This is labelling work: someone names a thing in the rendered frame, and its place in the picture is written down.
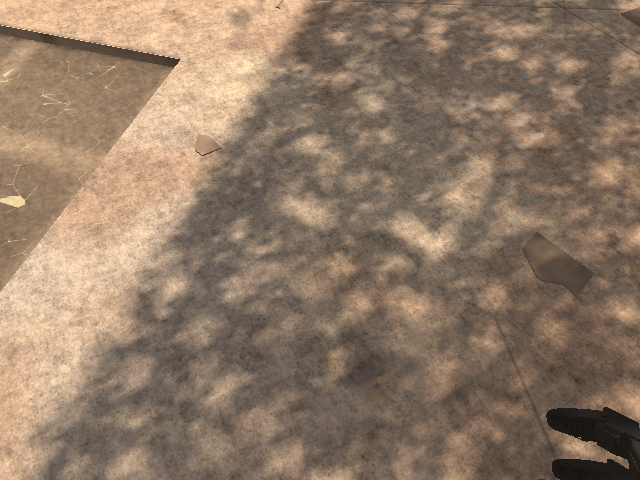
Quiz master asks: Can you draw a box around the robot right hand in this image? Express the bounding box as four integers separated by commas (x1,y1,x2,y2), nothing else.
538,407,640,480

